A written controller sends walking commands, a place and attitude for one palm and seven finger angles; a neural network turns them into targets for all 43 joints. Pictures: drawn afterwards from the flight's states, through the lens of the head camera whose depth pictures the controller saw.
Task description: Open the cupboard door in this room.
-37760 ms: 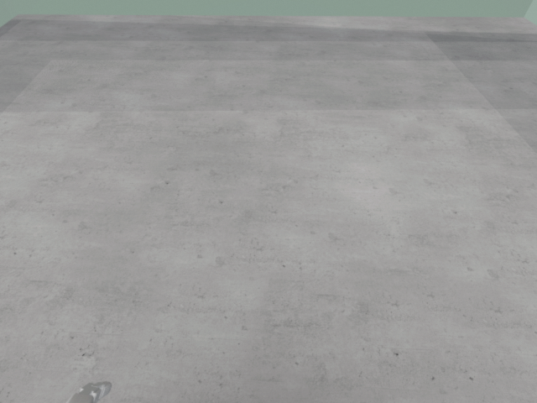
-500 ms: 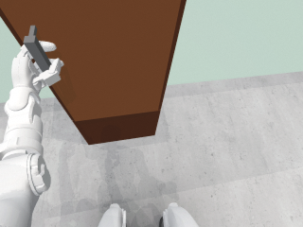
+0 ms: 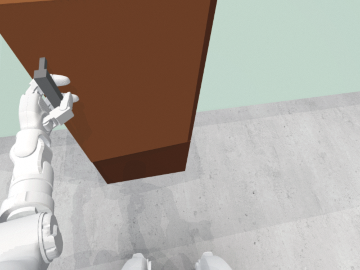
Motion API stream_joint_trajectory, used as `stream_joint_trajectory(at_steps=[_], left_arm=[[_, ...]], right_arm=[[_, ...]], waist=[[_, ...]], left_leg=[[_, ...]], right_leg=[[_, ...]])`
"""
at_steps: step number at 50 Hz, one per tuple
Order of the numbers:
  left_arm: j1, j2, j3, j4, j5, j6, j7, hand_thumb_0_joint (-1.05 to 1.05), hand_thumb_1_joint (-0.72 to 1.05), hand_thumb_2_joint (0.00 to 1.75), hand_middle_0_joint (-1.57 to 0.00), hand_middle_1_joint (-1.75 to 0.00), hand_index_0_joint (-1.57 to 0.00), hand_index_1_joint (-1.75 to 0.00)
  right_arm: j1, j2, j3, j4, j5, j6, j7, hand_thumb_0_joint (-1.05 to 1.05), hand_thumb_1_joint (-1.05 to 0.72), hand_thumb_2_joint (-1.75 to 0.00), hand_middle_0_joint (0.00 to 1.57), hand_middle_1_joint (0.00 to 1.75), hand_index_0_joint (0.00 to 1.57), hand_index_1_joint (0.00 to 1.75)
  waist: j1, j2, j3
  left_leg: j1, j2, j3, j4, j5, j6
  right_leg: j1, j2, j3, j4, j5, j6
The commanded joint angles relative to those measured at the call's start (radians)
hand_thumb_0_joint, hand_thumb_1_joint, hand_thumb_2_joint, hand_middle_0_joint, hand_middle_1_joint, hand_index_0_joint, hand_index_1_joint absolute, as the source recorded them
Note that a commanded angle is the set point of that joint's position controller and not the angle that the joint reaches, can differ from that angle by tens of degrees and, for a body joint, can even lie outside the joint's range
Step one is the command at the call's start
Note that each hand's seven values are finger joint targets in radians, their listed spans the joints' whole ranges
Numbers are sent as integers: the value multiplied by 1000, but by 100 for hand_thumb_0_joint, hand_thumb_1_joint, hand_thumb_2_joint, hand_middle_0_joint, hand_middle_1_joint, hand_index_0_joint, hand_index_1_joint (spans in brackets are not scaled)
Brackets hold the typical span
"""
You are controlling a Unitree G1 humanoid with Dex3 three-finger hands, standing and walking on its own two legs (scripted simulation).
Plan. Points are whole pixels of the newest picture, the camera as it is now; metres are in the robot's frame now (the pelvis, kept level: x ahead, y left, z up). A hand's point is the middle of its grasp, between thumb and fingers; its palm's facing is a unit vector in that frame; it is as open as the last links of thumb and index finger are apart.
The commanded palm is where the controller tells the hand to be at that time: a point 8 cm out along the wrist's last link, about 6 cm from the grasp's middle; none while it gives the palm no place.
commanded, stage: pull the door open along its arc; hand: left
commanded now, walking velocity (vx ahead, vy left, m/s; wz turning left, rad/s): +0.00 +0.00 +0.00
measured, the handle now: (55, 89) +0.49 +0.26 +0.09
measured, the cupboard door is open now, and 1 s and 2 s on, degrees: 4 44 48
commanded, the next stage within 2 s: open thumb and fingers to let go in 0.68 s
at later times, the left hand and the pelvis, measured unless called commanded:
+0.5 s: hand (113, 172) +0.30 +0.12 +0.08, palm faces +0.42 -0.90 +0.09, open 6.2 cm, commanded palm +0.23 +0.16 +0.08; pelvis +0.00 -0.01 +0.01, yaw +3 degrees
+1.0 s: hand (139, 184) +0.28 +0.07 +0.08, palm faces +0.52 -0.85 -0.04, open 6.6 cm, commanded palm +0.22 +0.11 +0.08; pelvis +0.01 -0.05 +0.01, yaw +6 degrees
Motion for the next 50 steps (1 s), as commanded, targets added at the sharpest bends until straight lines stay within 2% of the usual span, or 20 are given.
stream_joint_trajectory(at_steps=[1, 5, 9, 10, 11, 13, 14, 17, 19, 20, 22, 25, 29, 32, 36, 39, 44, 46, 47, 50], left_arm=[[-102, 186, 12, -346, -49, -54, -16, 0, 90, 90, -40, -135, -40, -135], [115, 89, -33, -525, -79, -44, 3, 0, 90, 90, -40, -135, -40, -135], [302, -7, -101, -708, -90, -36, 40, 0, 90, 90, -40, -135, -40, -135], [297, -50, -20, -773, -132, -22, 163, 0, 90, 90, -40, -135, -40, -135], [331, -142, -104, -790, -107, -6, 240, 0, 90, 90, -40, -135, -40, -135], [389, -207, -158, -854, -69, 6, 337, 0, 90, 90, -40, -135, -40, -135], [439, -210, -156, -872, -44, 9, 383, 0, 90, 90, -40, -135, -40, -135], [533, -298, -242, -989, 26, 12, 507, 0, 90, 90, -40, -135, -40, -135], [571, -377, -327, -1066, 77, 27, 587, 0, 90, 90, -40, -135, -40, -135], [587, -397, -351, -1094, 101, 39, 627, 0, 90, 90, -40, -135, -40, -135], [642, -441, -417, -1110, 165, 74, 704, 0, 90, 90, -40, -135, -40, -135], [723, -505, -493, -1184, 242, 129, 807, 0, 90, 90, -40, -135, -40, -135], [876, -552, -578, -1252, 297, 190, 821, 0, 90, 90, -40, -135, -40, -135], [959, -616, -648, -1281, 276, 207, 799, 0, 90, 90, -40, -135, -40, -135], [808, -666, -689, -1244, 259, 210, 820, 0, 90, 90, -40, -135, -40, -135], [629, -602, -617, -1175, 272, 196, 856, 0, 90, 90, -40, -135, -40, -135], [649, -585, -605, -1158, 273, 171, 842, 0, 55, 75, -38, -131, -38, -131], [669, -588, -616, -1152, 272, 162, 824, 0, 41, 69, -36, -130, -36, -130], [692, -579, -608, -1138, 274, 159, 814, 0, 34, 66, -36, -129, -36, -129], [689, -580, -618, -1163, 269, 141, 798, 0, 13, 57, -35, -127, -35, -127]], right_arm=[[52, -152, -62, -127, 12, -28, -7, 0, -90, -90, 20, 30, 20, 30], [8, -136, -65, -161, 21, -44, 4, 0, -90, -90, 20, 30, 20, 30], [-42, -122, -64, -192, 23, -69, 14, 0, -90, -90, 20, 30, 20, 30], [-84, -92, -61, -197, 16, -79, 16, 0, -90, -90, 20, 30, 20, 30], [-102, -89, -59, -194, 12, -88, 22, 0, -90, -90, 20, 30, 20, 30], [-121, -88, -60, -193, 2, -102, 29, 0, -90, -90, 20, 30, 20, 30], [-125, -85, -60, -191, -5, -102, 31, 0, -90, -90, 20, 30, 20, 30], [-159, -68, -56, -201, -25, -103, 38, 0, -90, -90, 20, 30, 20, 30], [-188, -51, -51, -210, -37, -99, 43, 0, -90, -90, 20, 30, 20, 30], [-199, -47, -49, -212, -44, -95, 43, 0, -90, -90, 20, 30, 20, 30], [-210, -43, -47, -220, -56, -81, 41, 0, -90, -90, 20, 30, 20, 30], [-247, -22, -40, -237, -71, -64, 39, 0, -90, -90, 20, 30, 20, 30], [-272, -1, -31, -250, -84, -46, 27, 0, -90, -90, 20, 30, 20, 30], [-302, 11, -21, -253, -79, -47, 24, 0, -90, -90, 20, 30, 20, 30], [-337, 11, -12, -226, -84, -65, 17, 0, -90, -90, 20, 30, 20, 30], [-340, 5, -13, -185, -96, -78, 0, 0, -90, -90, 20, 30, 20, 30], [-305, 12, -25, -179, -95, -85, -12, 0, -90, -90, 20, 30, 20, 30], [-289, 10, -29, -179, -94, -83, -15, 0, -90, -90, 20, 30, 20, 30], [-280, 8, -32, -178, -91, -83, -16, 0, -90, -90, 20, 30, 20, 30], [-276, 2, -34, -183, -90, -84, -16, 0, -90, -90, 20, 30, 20, 30]], waist=[[67, 31, -427], [94, 59, -398], [106, 26, -351], [171, 21, -320], [141, 33, -283], [121, -11, -250], [135, -26, -251], [143, -64, -268], [143, -21, -256], [143, -7, -252], [129, -71, -211], [139, -52, -206], [137, -87, -200], [135, -94, -152], [108, -86, -88], [94, -126, -86], [119, -122, -202], [116, -133, -214], [113, -172, -210], [110, -147, -203]], left_leg=[[287, -42, 8, -121, 476, 29], [323, -40, 15, -141, 542, 25], [343, -38, 11, -161, 545, 20], [305, -45, 11, -179, 508, 8], [315, -44, 11, -185, 466, 3], [306, -44, 4, -180, 420, 3], [300, -44, 1, -183, 415, 0], [311, -45, 3, -180, 411, 2], [322, -48, 6, -179, 397, 1], [323, -49, 5, -177, 390, 1], [308, -47, -6, -180, 344, 5], [310, -53, -4, -185, 321, 2], [325, -57, 4, -177, 332, 4], [336, -63, 1, -172, 309, 6], [325, -69, -15, -147, 247, 6], [294, -75, -25, -124, 201, 6], [295, -83, -20, -129, 241, 4], [291, -83, -19, -132, 263, 5], [288, -78, -22, -137, 266, 6], [293, -78, -20, -140, 268, 8]], right_leg=[[301, 26, -28, -86, 510, -25], [327, 22, -33, -89, 547, -26], [339, 20, -43, -90, 537, -25], [341, 17, -61, -100, 493, -24], [320, 17, -68, -101, 447, -24], [303, 12, -73, -102, 409, -24], [319, 8, -73, -96, 404, -27], [351, -3, -67, -97, 402, -30], [344, -13, -66, -96, 390, -32], [342, -15, -64, -96, 382, -34], [334, -16, -64, -112, 341, -31], [352, -23, -61, -123, 324, -36], [393, -28, -53, -149, 379, -40], [406, -35, -43, -187, 393, -34], [337, -50, -29, -204, 341, -19], [282, -65, 5, -225, 258, -7], [376, -89, 48, -215, 383, 3], [404, -94, 48, -202, 467, 9], [412, -93, 44, -206, 478, 12], [410, -95, 40, -198, 503, 13]])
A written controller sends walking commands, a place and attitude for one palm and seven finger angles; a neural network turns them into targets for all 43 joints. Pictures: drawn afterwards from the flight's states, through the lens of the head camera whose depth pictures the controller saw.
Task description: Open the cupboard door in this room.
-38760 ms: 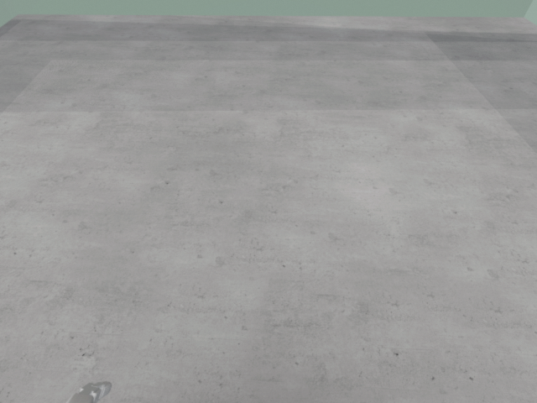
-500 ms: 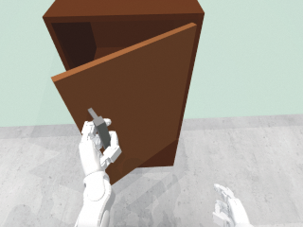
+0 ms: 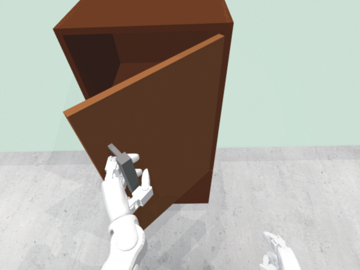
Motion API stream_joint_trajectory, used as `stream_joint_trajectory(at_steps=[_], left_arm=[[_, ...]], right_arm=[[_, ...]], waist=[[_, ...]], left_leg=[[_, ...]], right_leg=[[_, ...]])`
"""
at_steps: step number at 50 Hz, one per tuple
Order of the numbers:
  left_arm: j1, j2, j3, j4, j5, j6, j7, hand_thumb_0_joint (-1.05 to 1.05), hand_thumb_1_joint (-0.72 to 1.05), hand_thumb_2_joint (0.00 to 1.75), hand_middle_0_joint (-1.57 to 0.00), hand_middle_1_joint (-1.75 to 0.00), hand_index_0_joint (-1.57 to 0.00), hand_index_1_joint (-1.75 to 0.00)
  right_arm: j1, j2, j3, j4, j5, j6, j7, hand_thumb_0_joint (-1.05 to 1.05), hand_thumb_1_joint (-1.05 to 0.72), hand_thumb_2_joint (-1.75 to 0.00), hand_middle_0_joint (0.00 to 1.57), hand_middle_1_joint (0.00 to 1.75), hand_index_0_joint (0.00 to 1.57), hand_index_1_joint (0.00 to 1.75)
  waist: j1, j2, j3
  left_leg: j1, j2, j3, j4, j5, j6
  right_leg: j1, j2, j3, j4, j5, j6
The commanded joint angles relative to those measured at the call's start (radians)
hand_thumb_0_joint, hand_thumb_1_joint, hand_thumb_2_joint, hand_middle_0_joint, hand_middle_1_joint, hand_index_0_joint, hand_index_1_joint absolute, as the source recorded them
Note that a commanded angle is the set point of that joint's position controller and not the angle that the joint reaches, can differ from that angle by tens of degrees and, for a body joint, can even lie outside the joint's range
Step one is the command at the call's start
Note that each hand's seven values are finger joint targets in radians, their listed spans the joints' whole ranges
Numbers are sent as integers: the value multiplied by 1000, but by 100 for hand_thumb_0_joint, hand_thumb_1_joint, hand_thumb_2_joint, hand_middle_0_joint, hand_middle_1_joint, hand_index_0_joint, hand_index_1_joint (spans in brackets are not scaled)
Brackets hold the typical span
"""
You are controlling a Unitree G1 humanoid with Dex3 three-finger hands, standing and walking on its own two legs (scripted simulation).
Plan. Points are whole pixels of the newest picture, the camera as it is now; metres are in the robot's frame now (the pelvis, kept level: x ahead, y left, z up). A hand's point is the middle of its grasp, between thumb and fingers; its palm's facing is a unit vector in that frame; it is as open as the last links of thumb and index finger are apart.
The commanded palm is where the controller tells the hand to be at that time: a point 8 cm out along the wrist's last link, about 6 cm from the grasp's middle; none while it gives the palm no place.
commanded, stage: open thumb and fingers to let go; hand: left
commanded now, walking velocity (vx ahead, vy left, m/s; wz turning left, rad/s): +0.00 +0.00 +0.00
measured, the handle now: (124, 170) +0.31 +0.14 +0.08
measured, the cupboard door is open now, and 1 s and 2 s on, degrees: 44 48 46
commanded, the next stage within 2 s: slide the hand sideways off the handle in 0.60 s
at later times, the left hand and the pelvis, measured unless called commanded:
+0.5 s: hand (138, 191) +0.27 +0.11 +0.07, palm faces +0.37 -0.93 -0.02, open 14.6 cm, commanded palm +0.23 +0.13 +0.06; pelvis -0.02 +0.03 +0.00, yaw -1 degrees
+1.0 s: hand (142, 209) +0.23 +0.09 +0.07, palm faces -0.10 -0.99 +0.03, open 16.3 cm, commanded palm +0.21 +0.15 +0.06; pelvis -0.04 +0.05 -0.01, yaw -1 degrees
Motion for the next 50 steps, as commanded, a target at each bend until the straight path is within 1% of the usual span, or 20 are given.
stream_joint_trajectory(at_steps=[1, 3, 4, 7, 9, 13, 23, 29, 32, 35, 36, 37, 38, 39, 40, 41, 43, 45, 47, 50], left_arm=[[-129, -37, -14, -237, 23, -92, -17, 0, 6, 54, -34, -126, -34, -126], [-148, -32, -11, -213, 19, -101, -20, 0, -8, 48, -33, -124, -33, -124], [-176, -17, 0, -219, 20, -109, -18, 0, -15, 45, -32, -124, -32, -124], [-183, -5, 12, -202, 26, -127, -14, 0, -36, 36, -31, -122, -31, -122], [-184, -20, 3, -210, 27, -135, -12, 0, -50, 30, -30, -120, -30, -120], [-149, -44, -22, -201, 34, -131, -12, 0, -50, 30, -28, -110, -28, -110], [-242, -129, -99, -181, 51, -92, 30, 0, -50, 30, -20, -60, -20, -60], [-285, -151, -116, -183, 56, -58, 53, 0, -50, 30, -15, -30, -15, -30], [-276, -167, -125, -181, 55, -38, 57, 0, -50, 30, -15, -30, -15, -30], [-297, -188, -139, -194, 50, -29, 61, 0, -50, 30, -15, -30, -15, -30], [-287, -79, -352, -202, 149, -70, -145, 0, -50, 30, -15, -30, -15, -30], [-332, -6, -273, -266, 103, -115, -262, 0, -50, 30, -15, -30, -15, -30], [-331, 36, -250, -266, 84, -148, -333, 0, -50, 30, -15, -30, -15, -30], [-359, 61, -239, -280, 66, -169, -388, 0, -50, 30, -15, -30, -15, -30], [-355, 72, -229, -268, 35, -184, -446, 0, -50, 30, -15, -30, -15, -30], [-342, 75, -208, -281, -1, -198, -487, 0, -50, 30, -15, -30, -15, -30], [-323, 51, -175, -265, -81, -190, -509, 0, -50, 30, -15, -30, -15, -30], [-275, 53, -113, -249, -132, -168, -487, 0, -50, 30, -15, -30, -15, -30], [-255, 81, -58, -255, -141, -149, -442, 0, -50, 30, -15, -30, -15, -30], [-198, 90, -36, -253, -104, -135, -380, 0, -50, 30, -15, -30, -15, -30]], right_arm=[[-85, -64, -20, -165, 5, -52, -11, 0, -90, -90, 20, 30, 20, 30], [-94, -69, -16, -165, 4, -56, -14, 0, -90, -90, 20, 30, 20, 30], [-98, -68, -18, -162, 5, -56, -16, 0, -90, -90, 20, 30, 20, 30], [-100, -68, -20, -158, 4, -62, -19, 0, -90, -90, 20, 30, 20, 30], [-96, -65, -23, -161, 4, -65, -16, 0, -90, -90, 20, 30, 20, 30], [-87, -66, -24, -170, 7, -66, -9, 0, -90, -90, 20, 30, 20, 30], [-122, -70, -18, -179, 13, -76, 2, 0, -90, -90, 20, 30, 20, 30], [-137, -65, -19, -176, 16, -72, 11, 0, -90, -90, 20, 30, 20, 30], [-141, -63, -17, -178, 19, -68, 17, 0, -90, -90, 20, 30, 20, 30], [-151, -61, -16, -179, 21, -69, 23, 0, -90, -90, 20, 30, 20, 30], [-55, -103, -16, -152, 28, -61, 31, 0, -90, -90, 20, 30, 20, 30], [-50, -103, -28, -194, 38, -62, 24, 0, -90, -90, 20, 30, 20, 30], [-52, -100, -21, -202, 40, -69, 16, 0, -90, -90, 20, 30, 20, 30], [-53, -100, -16, -207, 44, -77, 8, 0, -90, -90, 20, 30, 20, 30], [-47, -101, -11, -210, 51, -88, 1, 0, -90, -90, 20, 30, 20, 30], [-49, -100, -8, -224, 57, -99, -6, 0, -90, -90, 20, 30, 20, 30], [-74, -96, 5, -243, 73, -119, -17, 0, -90, -90, 20, 30, 20, 30], [-86, -99, 10, -254, 80, -131, -24, 0, -90, -90, 20, 30, 20, 30], [-103, -101, 12, -259, 78, -134, -23, 0, -90, -90, 20, 30, 20, 30], [-87, -98, 10, -263, 66, -129, -14, 0, -90, -90, 20, 30, 20, 30]], waist=[[-13, -160, -196], [-22, -174, -151], [-22, -154, -150], [-20, -163, -154], [-12, -137, -186], [-11, -123, -186], [-18, -82, -126], [-8, -51, -188], [1, -50, -190], [-6, -55, -184], [-104, -117, -115], [-76, -91, -181], [-56, -65, -198], [-57, -44, -200], [-65, -61, -173], [-57, -55, -168], [-52, -62, -118], [-29, -87, -98], [-7, -85, -96], [5, -92, -117]], left_leg=[[51, -46, 56, -41, 235, 65], [32, -44, 51, -40, 199, 67], [28, -45, 50, -35, 184, 67], [28, -44, 48, -30, 177, 69], [37, -44, 52, -35, 187, 68], [50, -40, 56, -41, 208, 69], [56, -29, 41, -59, 154, 67], [78, -27, 37, -59, 176, 62], [79, -24, 30, -67, 194, 57], [81, -22, 29, -64, 176, 57], [83, -24, 30, -41, 191, 80], [91, -27, 34, -36, 204, 88], [93, -35, 42, -35, 200, 91], [95, -38, 42, -36, 178, 92], [90, -38, 36, -38, 152, 93], [86, -38, 35, -43, 125, 91], [73, -37, 27, -65, 40, 85], [54, -40, 23, -86, -19, 76], [44, -45, 24, -102, -40, 72], [45, -45, 33, -101, -5, 72]], right_leg=[[179, -65, 117, -194, 550, 78], [148, -68, 128, -216, 474, 80], [136, -70, 138, -222, 431, 77], [123, -68, 141, -228, 383, 72], [129, -63, 126, -208, 386, 67], [118, -47, 92, -185, 398, 57], [22, -9, 26, -160, 193, 26], [27, 0, 10, -133, 203, 16], [38, 6, -1, -122, 214, 10], [21, 7, -4, -121, 194, 11], [-36, -4, 40, -122, 265, 20], [-2, -8, 44, -116, 308, 15], [20, -10, 51, -107, 321, 15], [16, -12, 52, -109, 300, 16], [1, -10, 50, -116, 267, 18], [-1, -9, 51, -121, 231, 18], [-26, -2, 42, -147, 117, 23], [-21, 2, 35, -163, 43, 26], [-6, 0, 32, -166, 11, 25], [-1, -1, 29, -151, 41, 26]])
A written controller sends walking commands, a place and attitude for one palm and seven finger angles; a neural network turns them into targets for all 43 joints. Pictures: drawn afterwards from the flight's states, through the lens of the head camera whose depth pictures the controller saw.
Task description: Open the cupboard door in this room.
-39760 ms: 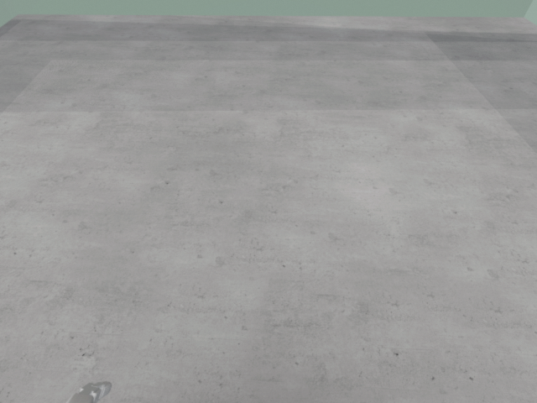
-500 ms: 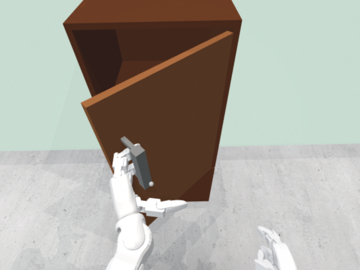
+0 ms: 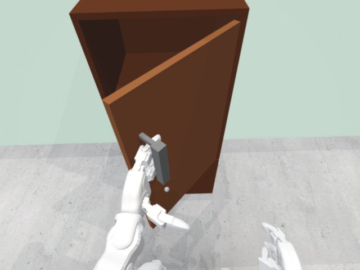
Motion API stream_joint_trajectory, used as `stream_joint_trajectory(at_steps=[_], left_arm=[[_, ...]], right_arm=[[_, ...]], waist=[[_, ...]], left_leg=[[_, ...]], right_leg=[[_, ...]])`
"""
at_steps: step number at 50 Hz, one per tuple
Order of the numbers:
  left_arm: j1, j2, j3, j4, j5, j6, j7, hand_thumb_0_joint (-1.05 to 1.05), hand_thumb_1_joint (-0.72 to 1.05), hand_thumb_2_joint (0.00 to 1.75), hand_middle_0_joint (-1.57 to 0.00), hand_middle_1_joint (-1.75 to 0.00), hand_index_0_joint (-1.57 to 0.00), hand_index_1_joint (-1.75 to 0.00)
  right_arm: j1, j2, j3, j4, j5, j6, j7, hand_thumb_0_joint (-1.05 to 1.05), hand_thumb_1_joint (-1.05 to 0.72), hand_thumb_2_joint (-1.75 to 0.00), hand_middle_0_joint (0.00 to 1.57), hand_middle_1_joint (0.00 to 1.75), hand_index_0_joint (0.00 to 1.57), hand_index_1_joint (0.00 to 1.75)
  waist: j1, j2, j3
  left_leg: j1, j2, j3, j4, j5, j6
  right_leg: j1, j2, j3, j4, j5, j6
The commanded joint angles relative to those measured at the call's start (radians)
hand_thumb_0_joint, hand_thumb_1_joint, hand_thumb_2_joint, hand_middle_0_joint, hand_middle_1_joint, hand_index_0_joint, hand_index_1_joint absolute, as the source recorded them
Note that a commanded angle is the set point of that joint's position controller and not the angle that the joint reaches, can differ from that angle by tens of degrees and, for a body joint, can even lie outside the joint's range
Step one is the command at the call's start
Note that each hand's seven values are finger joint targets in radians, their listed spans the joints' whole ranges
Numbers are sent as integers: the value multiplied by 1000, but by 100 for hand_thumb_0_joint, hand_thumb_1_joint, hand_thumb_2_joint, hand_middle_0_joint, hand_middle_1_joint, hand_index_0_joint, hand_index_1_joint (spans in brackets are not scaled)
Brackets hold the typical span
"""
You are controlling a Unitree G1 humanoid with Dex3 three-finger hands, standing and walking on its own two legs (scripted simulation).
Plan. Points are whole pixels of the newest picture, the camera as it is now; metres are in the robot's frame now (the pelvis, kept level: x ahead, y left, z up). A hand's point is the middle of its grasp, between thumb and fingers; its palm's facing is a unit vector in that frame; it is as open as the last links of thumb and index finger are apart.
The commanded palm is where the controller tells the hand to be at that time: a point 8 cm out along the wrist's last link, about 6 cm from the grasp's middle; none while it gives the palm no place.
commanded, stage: slide the hand sideways off the handle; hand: left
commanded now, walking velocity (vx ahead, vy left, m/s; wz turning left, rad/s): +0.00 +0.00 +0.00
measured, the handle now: (154, 159) +0.33 +0.08 +0.09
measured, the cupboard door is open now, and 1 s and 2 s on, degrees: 48 46 46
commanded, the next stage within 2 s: draw the hand back to the body in 0.90 s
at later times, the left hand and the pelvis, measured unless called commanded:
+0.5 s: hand (144, 205) +0.23 +0.09 +0.07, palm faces +0.02 -1.00 +0.00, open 16.0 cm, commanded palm +0.20 +0.15 +0.07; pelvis +0.03 -0.01 +0.00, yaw -1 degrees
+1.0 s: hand (113, 230) +0.18 +0.14 +0.07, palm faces +0.04 -1.00 -0.01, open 16.3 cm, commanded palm +0.16 +0.19 +0.08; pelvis +0.02 -0.01 -0.02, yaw +0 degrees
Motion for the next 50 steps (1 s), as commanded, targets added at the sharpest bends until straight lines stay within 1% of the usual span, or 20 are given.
stream_joint_trajectory(at_steps=[1, 4, 5, 7, 10, 12, 15, 18, 19, 20, 21, 25, 26, 29, 33, 36, 41, 42, 46, 50], left_arm=[[-127, -21, 66, -248, 32, -56, 67, 0, -50, 30, -15, -30, -15, -30], [-81, 23, 101, -270, 57, -63, 72, 0, -50, 30, -15, -30, -15, -30], [-58, 8, 84, -296, 57, -67, 65, 0, -50, 30, -15, -30, -15, -30], [-1, 34, 112, -304, 46, -68, 50, 0, -50, 30, -15, -30, -15, -30], [49, 28, 110, -345, 29, -69, 29, 0, -50, 30, -15, -30, -15, -30], [96, 43, 126, -364, 21, -72, 19, 0, -50, 30, -15, -30, -15, -30], [168, 60, 150, -407, 4, -82, -1, 0, -50, 30, -15, -30, -15, -30], [259, 65, 158, -443, -11, -100, -27, 0, -50, 30, -15, -30, -15, -30], [281, 86, 180, -452, -14, -107, -34, 0, -50, 30, -15, -30, -15, -30], [300, 78, 171, -472, -17, -113, -45, 0, -50, 30, -15, -30, -15, -30], [320, 88, 179, -478, -22, -118, -54, 0, -50, 30, -15, -30, -15, -30], [367, 110, 195, -517, -35, -146, -89, 0, -50, 30, -15, -30, -15, -30], [385, 122, 213, -513, -43, -149, -98, 0, -50, 30, -15, -30, -15, -30], [413, 138, 235, -534, -63, -162, -130, 0, -50, 30, -15, -30, -15, -30], [495, 157, 287, -524, -101, -164, -172, 0, -50, 30, -15, -30, -15, -30], [530, 175, 321, -540, -123, -167, -200, 0, -50, 30, -15, -30, -15, -30], [566, 175, 310, -582, -150, -182, -249, 0, -50, 30, -15, -30, -15, -30], [580, 183, 317, -563, -153, -183, -263, 0, -50, 30, -15, -30, -15, -30], [547, 190, 314, -565, -176, -208, -310, 0, -50, 30, -15, -30, -15, -30], [490, 192, 305, -580, -178, -212, -308, 0, -50, 30, -15, -30, -15, -30]], right_arm=[[-113, -82, -29, -195, -7, -53, 2, 0, -90, -90, 20, 30, 20, 30], [-106, -82, -35, -204, -10, -42, 8, 0, -90, -90, 20, 30, 20, 30], [-106, -81, -34, -212, -12, -40, 10, 0, -90, -90, 20, 30, 20, 30], [-101, -84, -35, -219, -9, -36, 10, 0, -90, -90, 20, 30, 20, 30], [-101, -83, -32, -233, -8, -32, 9, 0, -90, -90, 20, 30, 20, 30], [-94, -84, -34, -232, -6, -34, 7, 0, -90, -90, 20, 30, 20, 30], [-82, -86, -36, -238, -7, -35, 9, 0, -90, -90, 20, 30, 20, 30], [-70, -87, -43, -246, -6, -42, 9, 0, -90, -90, 20, 30, 20, 30], [-67, -88, -45, -245, -5, -43, 8, 0, -90, -90, 20, 30, 20, 30], [-63, -87, -45, -247, -5, -45, 9, 0, -90, -90, 20, 30, 20, 30], [-58, -88, -47, -249, -4, -47, 8, 0, -90, -90, 20, 30, 20, 30], [-47, -93, -51, -252, -2, -58, 6, 0, -90, -90, 20, 30, 20, 30], [-40, -93, -54, -251, -1, -60, 4, 0, -90, -90, 20, 30, 20, 30], [-39, -96, -58, -256, 2, -68, -3, 0, -90, -90, 20, 30, 20, 30], [-37, -95, -64, -259, 12, -73, -10, 0, -90, -90, 20, 30, 20, 30], [-37, -93, -68, -258, 16, -75, -14, 0, -90, -90, 20, 30, 20, 30], [-35, -96, -72, -262, 24, -85, -18, 0, -90, -90, 20, 30, 20, 30], [-35, -98, -75, -259, 26, -85, -21, 0, -90, -90, 20, 30, 20, 30], [-33, -108, -75, -258, 28, -102, -29, 0, -90, -90, 20, 30, 20, 30], [-37, -113, -71, -268, 32, -121, -34, 0, -90, -90, 20, 30, 20, 30]], waist=[[15, -116, -178], [22, -114, -187], [23, -95, -193], [27, -130, -179], [22, -91, -145], [15, -101, -144], [18, -76, -156], [14, -111, -169], [17, -99, -177], [16, -84, -180], [12, -95, -174], [5, -71, -174], [5, -91, -175], [3, -88, -188], [15, -112, -192], [24, -100, -208], [11, -79, -202], [4, -118, -186], [-6, -107, -164], [-5, -44, -153]], left_leg=[[87, -18, -1, -189, 2, 23], [84, -17, 15, -176, 36, 26], [85, -18, 20, -174, 44, 26], [74, -15, 20, -174, 58, 27], [71, -15, 27, -171, 51, 25], [71, -13, 24, -162, 69, 27], [66, -16, 29, -148, 95, 25], [58, -14, 29, -130, 128, 27], [52, -16, 31, -122, 132, 25], [55, -16, 31, -119, 149, 25], [48, -17, 31, -111, 153, 26], [26, -20, 27, -83, 163, 27], [18, -20, 25, -78, 162, 27], [6, -23, 26, -55, 164, 27], [-20, -25, 24, -40, 170, 24], [-26, -27, 23, -32, 183, 21], [-34, -29, 18, -14, 189, 25], [-49, -27, 13, -7, 177, 26], [-74, -26, 7, 10, 132, 27], [-69, -25, 5, 7, 80, 28]], right_leg=[[45, 24, -10, -190, 10, -33], [58, 24, 3, -190, 42, -35], [62, 24, 3, -186, 53, -36], [81, 27, 5, -192, 72, -36], [64, 29, 4, -189, 78, -34], [67, 33, 7, -186, 101, -33], [74, 33, 8, -172, 150, -32], [85, 34, 10, -157, 206, -25], [86, 34, 15, -151, 216, -26], [88, 34, 11, -142, 241, -27], [83, 34, 12, -139, 252, -24], [69, 33, 20, -121, 276, -21], [69, 34, 20, -119, 278, -20], [65, 30, 30, -112, 291, -14], [82, 27, 38, -104, 321, -7], [94, 24, 42, -92, 353, -6], [72, 21, 43, -82, 372, 2], [66, 22, 49, -90, 353, 5], [9, 25, 48, -87, 249, 0], [-50, 36, 31, -85, 94, -19]])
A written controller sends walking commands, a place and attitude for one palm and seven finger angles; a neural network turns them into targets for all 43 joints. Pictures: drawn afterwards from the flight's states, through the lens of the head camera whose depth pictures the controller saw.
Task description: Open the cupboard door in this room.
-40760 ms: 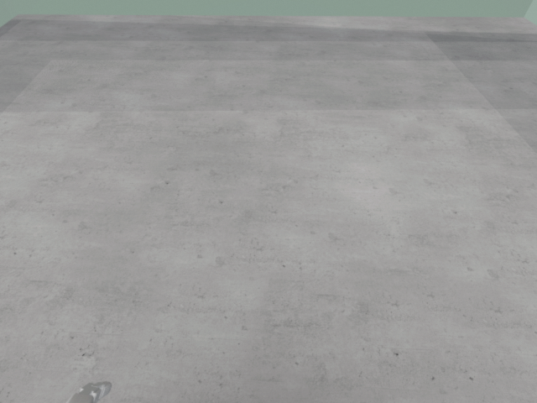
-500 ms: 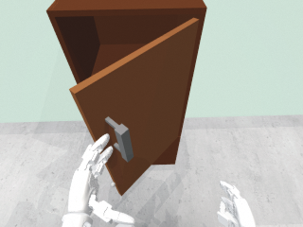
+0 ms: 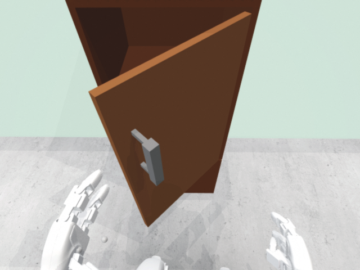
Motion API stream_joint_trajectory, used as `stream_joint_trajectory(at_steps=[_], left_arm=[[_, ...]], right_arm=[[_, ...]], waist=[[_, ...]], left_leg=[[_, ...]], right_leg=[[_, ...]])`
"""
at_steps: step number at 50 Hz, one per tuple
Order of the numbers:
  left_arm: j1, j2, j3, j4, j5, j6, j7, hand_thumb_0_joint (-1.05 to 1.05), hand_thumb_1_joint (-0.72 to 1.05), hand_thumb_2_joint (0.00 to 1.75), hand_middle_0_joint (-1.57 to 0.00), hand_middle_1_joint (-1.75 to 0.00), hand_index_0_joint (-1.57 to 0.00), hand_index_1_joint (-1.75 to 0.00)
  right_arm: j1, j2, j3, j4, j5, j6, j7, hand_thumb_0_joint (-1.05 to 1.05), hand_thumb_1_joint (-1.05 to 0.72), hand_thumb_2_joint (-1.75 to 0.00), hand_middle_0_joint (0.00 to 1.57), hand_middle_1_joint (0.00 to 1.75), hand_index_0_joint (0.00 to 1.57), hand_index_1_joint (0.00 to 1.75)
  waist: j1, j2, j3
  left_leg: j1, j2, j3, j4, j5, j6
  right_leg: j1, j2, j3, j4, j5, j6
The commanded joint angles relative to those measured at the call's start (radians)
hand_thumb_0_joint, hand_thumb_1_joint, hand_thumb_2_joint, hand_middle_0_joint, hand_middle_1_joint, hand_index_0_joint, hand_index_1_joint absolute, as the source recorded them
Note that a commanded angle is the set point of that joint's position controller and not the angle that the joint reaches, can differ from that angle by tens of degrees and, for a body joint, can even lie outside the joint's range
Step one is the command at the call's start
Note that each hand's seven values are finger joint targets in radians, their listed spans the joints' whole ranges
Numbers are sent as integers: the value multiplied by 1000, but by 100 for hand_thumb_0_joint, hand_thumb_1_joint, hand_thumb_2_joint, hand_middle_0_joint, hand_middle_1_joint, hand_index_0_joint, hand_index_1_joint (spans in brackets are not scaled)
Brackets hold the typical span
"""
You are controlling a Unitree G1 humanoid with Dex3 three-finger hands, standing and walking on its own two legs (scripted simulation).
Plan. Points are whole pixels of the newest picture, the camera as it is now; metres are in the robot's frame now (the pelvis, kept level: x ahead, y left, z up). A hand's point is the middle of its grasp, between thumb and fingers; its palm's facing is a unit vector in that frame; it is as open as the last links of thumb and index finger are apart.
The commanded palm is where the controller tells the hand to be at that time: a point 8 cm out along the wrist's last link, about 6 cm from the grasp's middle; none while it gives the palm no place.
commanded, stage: draw the hand back to the body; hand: left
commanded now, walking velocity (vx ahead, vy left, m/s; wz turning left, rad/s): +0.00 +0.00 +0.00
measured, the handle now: (147, 157) +0.32 +0.10 +0.11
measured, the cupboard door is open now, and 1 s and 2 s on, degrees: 46 46 46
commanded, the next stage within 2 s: step back with the hand held close in 1.58 s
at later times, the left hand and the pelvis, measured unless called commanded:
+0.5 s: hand (68, 222) +0.17 +0.19 +0.14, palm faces +0.07 -1.00 -0.07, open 16.2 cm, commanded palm +0.14 +0.24 +0.16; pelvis -0.01 +0.02 +0.02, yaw +0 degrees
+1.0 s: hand (14, 174) +0.21 +0.26 +0.20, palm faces +0.36 -0.84 -0.39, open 11.5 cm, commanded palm +0.17 +0.30 +0.22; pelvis +0.03 +0.02 +0.07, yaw -1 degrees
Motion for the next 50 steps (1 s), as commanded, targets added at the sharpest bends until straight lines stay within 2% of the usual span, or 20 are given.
stream_joint_trajectory(at_steps=[1, 3, 6, 9, 12, 13, 20, 22, 25, 26, 27, 28, 29, 30, 34, 39, 40, 42, 46, 50], left_arm=[[-68, 92, 51, -263, -11, -73, 3, 0, -50, 30, -15, -30, -15, -30], [-49, 102, 57, -315, -5, -54, 26, 0, -50, 30, -15, -30, -15, -30], [-55, 107, 63, -338, 3, -4, 59, 0, -50, 30, -15, -30, -15, -30], [-21, 87, 54, -309, 5, 60, 69, 0, -50, 30, -15, -30, -15, -30], [-34, 102, 77, -286, -1, 118, 66, 0, -50, 30, -15, -30, -15, -30], [-38, 112, 87, -296, -2, 131, 64, 0, -50, 30, -15, -30, -15, -30], [-132, 155, 139, -387, -24, 142, 62, 0, -50, 30, -15, -30, -15, -30], [-138, 172, 165, -384, -35, 143, 55, 0, -43, 33, -15, -30, -15, -30], [-168, 191, 190, -368, -44, 163, 36, 0, -32, 37, -16, -30, -16, -30], [-191, 351, 224, -427, 110, 189, 152, 0, -29, 39, -16, -30, -16, -30], [-144, 299, 222, -395, 125, 216, 204, 0, -26, 40, -16, -30, -16, -30], [-119, 248, 185, -382, 131, 233, 219, 0, -22, 42, -16, -30, -16, -30], [-118, 232, 172, -374, 145, 244, 232, 0, -18, 43, -16, -30, -16, -30], [-117, 240, 183, -365, 154, 250, 245, 0, -15, 45, -16, -30, -16, -30], [-124, 275, 220, -346, 171, 253, 274, 0, -1, 51, -17, -30, -17, -30], [-157, 306, 262, -363, 180, 244, 292, 0, 17, 58, -17, -30, -17, -30], [-161, 314, 278, -355, 180, 245, 295, 0, 20, 60, -18, -30, -18, -30], [-185, 332, 306, -346, 181, 243, 298, 0, 27, 63, -18, -30, -18, -30], [-214, 323, 326, -319, 179, 240, 298, 0, 41, 69, -18, -30, -18, -30], [-249, 335, 362, -301, 173, 237, 294, 0, 55, 75, -19, -30, -19, -30]], right_arm=[[-65, -96, -34, -179, 8, -73, -15, 0, -90, -90, 20, 30, 20, 30], [-72, -91, -31, -196, 12, -75, -18, 0, -90, -90, 20, 30, 20, 30], [-69, -84, -23, -195, 17, -75, -22, 0, -90, -90, 20, 30, 20, 30], [-84, -82, -15, -195, 25, -70, -21, 0, -90, -90, 20, 30, 20, 30], [-97, -89, -10, -188, 25, -72, -27, 0, -90, -90, 20, 30, 20, 30], [-98, -90, -6, -188, 26, -74, -28, 0, -90, -90, 20, 30, 20, 30], [-83, -93, 10, -167, 27, -112, -37, 0, -90, -90, 20, 30, 20, 30], [-85, -98, 11, -155, 27, -123, -39, 0, -90, -90, 20, 30, 20, 30], [-82, -104, 14, -135, 31, -137, -44, 0, -90, -90, 20, 30, 20, 30], [-83, -95, 12, -134, 19, -121, -69, 0, -90, -90, 20, 30, 20, 30], [-83, -78, 17, -124, 12, -118, -77, 0, -90, -90, 20, 30, 20, 30], [-84, -77, 20, -122, 10, -113, -80, 0, -90, -90, 20, 30, 20, 30], [-81, -76, 22, -109, 9, -107, -78, 0, -90, -90, 20, 30, 20, 30], [-88, -76, 23, -98, 9, -101, -77, 0, -90, -90, 20, 30, 20, 30], [-115, -82, 23, -74, 1, -94, -81, 0, -90, -90, 20, 30, 20, 30], [-138, -85, 27, -43, -5, -106, -85, 0, -90, -90, 20, 30, 20, 30], [-140, -85, 25, -36, -6, -106, -86, 0, -90, -90, 20, 30, 20, 30], [-151, -90, 23, -20, -7, -108, -86, 0, -90, -90, 20, 30, 20, 30], [-156, -89, 23, 8, -12, -106, -80, 0, -90, -90, 20, 30, 20, 30], [-169, -94, 17, 30, -17, -99, -72, 0, -90, -90, 20, 30, 20, 30]], waist=[[-23, -24, -125], [-5, 5, -154], [-4, 7, -150], [-5, -27, -80], [-7, -66, -31], [-3, -47, -22], [-5, 5, -16], [-1, -7, -23], [-3, 28, -21], [34, 44, -44], [18, 14, 1], [12, -18, 15], [9, 20, 15], [11, 23, 24], [14, -26, 40], [22, 5, 34], [24, -15, 38], [28, -9, 43], [29, 20, 66], [35, 9, 62]], left_leg=[[68, -39, 30, -138, 172, 44], [111, -37, 29, -168, 175, 45], [138, -34, 21, -206, 169, 43], [131, -27, 14, -242, 137, 42], [127, -23, 9, -267, 100, 44], [131, -22, 13, -275, 99, 43], [196, -20, 2, -318, 95, 39], [205, -19, 0, -323, 106, 40], [234, -19, 2, -335, 121, 38], [272, -14, 21, -380, 135, 43], [285, -17, 29, -383, 142, 44], [296, -16, 31, -383, 159, 46], [318, -13, 33, -392, 185, 47], [335, -10, 32, -407, 205, 45], [399, -2, 35, -471, 257, 48], [485, -1, 37, -549, 332, 47], [499, 0, 42, -558, 342, 48], [528, 1, 44, -580, 378, 47], [569, 4, 46, -627, 433, 40], [609, 6, 54, -656, 494, 40]], right_leg=[[66, 20, 49, -196, 172, -10], [88, 25, 33, -196, 174, -14], [103, 29, 13, -206, 175, -12], [106, 34, -2, -232, 147, -8], [119, 34, 4, -272, 97, -5], [120, 31, 5, -279, 92, -5], [139, 37, -5, -305, 93, -8], [161, 38, -3, -318, 101, -8], [173, 35, -3, -333, 121, -7], [227, 7, 62, -402, 148, -24], [222, 4, 58, -440, 135, -22], [220, 1, 53, -446, 145, -17], [242, -1, 45, -446, 176, -17], [259, 1, 35, -452, 198, -17], [335, 1, 28, -501, 259, -11], [426, -1, 25, -549, 332, -11], [437, 0, 24, -562, 343, -9], [468, 1, 25, -586, 371, -10], [510, 1, 21, -613, 413, -9], [557, 2, 21, -641, 463, -8]])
